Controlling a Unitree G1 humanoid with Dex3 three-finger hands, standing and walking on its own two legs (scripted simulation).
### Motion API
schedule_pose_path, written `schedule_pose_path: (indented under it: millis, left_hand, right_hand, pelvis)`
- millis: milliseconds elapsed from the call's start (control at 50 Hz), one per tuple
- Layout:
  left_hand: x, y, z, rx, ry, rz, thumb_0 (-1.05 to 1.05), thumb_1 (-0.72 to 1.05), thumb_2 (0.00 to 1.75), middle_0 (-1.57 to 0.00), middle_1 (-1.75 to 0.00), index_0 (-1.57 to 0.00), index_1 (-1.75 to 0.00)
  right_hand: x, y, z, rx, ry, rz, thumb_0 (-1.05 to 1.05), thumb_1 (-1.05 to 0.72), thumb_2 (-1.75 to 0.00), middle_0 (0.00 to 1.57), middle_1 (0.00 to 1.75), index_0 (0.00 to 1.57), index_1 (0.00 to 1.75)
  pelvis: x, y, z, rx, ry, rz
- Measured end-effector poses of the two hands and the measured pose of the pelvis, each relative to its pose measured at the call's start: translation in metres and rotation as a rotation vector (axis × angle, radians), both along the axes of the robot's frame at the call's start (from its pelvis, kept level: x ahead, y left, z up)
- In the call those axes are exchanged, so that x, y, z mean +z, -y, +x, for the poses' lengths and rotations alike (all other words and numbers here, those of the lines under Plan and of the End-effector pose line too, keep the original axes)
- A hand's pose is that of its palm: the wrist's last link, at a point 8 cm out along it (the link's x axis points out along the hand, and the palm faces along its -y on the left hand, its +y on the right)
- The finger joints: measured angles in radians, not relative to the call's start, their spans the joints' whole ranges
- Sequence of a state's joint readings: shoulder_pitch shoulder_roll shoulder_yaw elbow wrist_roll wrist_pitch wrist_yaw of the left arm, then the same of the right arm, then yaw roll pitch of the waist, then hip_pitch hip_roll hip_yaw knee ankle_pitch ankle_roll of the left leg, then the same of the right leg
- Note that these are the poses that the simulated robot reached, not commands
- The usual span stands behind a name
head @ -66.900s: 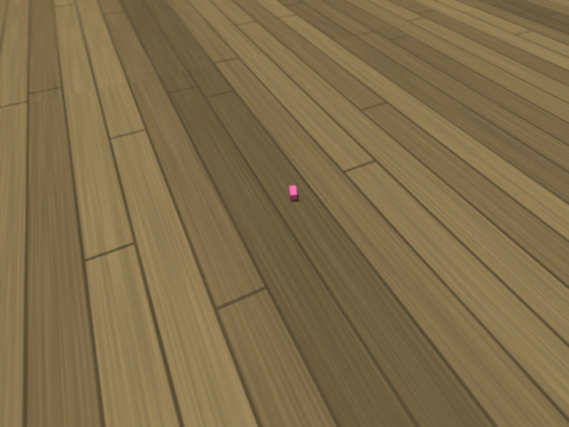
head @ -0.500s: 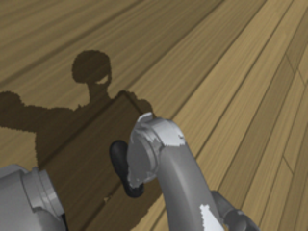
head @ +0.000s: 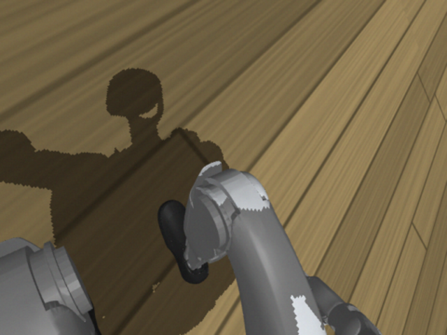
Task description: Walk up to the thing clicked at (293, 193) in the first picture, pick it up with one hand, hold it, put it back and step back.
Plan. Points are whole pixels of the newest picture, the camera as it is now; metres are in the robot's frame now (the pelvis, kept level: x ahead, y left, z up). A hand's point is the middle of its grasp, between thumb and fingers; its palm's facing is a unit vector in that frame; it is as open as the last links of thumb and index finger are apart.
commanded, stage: rest palm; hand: left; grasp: from above
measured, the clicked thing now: out of the picture +0.51 +0.42 -0.30
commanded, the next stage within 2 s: approach in 0.02 s
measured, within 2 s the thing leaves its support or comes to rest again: neither
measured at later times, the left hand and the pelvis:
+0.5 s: hand out of the picture +0.51 +0.43 -0.15, palm faces -0.35 -0.10 -0.93, open 11.7 cm; pelvis +0.00 +0.00 +0.00, yaw +0 degrees
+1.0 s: hand out of the picture +0.51 +0.45 -0.03, palm faces -0.38 -0.11 -0.92, open 12.8 cm; pelvis -0.01 +0.00 +0.05, yaw +3 degrees
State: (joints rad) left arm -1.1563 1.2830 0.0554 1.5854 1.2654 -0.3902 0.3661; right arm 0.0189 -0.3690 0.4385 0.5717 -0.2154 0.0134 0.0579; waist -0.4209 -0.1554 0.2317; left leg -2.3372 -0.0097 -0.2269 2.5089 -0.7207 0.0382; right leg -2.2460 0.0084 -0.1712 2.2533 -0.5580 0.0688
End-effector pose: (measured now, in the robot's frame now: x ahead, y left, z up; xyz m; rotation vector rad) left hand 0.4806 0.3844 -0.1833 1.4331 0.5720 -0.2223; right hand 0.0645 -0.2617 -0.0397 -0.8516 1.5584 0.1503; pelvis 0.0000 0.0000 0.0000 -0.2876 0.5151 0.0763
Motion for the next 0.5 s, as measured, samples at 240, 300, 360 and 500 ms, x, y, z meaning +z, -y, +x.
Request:
schedule_pose_path:
  millis: [240,300,360,500]
  left_hand:
    - [0.011,0.003,0.006,-0.02,0.07,0.01,0.0,-0.06,0.6,-0.46,-0.65,-0.47,-0.64]
    - [0.024,-0.002,0.014,-0.004,0.116,0.028,0.0,-0.08,0.62,-0.45,-0.68,-0.46,-0.67]
    - [0.044,-0.012,0.023,0.037,0.162,0.054,0.0,-0.1,0.64,-0.43,-0.72,-0.44,-0.71]
    - [0.09,-0.042,0.035,0.133,0.121,0.116,0.0,-0.13,0.65,-0.38,-0.8,-0.41,-0.77]
  right_hand:
    - [0.0,0.002,0.014,0.024,0.05,-0.001,0.0,-0.91,-0.89,0.2,0.3,0.2,0.3]
    - [-0.001,0.002,0.019,0.024,0.072,0.005,0.0,-0.91,-0.89,0.2,0.3,0.2,0.3]
    - [-0.001,0.002,0.024,0.014,0.101,0.012,0.0,-0.91,-0.89,0.2,0.3,0.2,0.3]
    - [-0.001,0.001,0.027,-0.061,0.149,0.018,0.0,-0.91,-0.89,0.2,0.3,0.2,0.3]
  pelvis:
    - [-0.001,0.001,0.001,0.001,0.001,0.004]
    - [-0.001,0.001,0.001,0.003,-0.007,0.006]
    - [0.0,0.002,0.002,0.004,-0.02,0.008]
    - [0.004,-0.003,0.003,0.006,-0.056,-0.001]
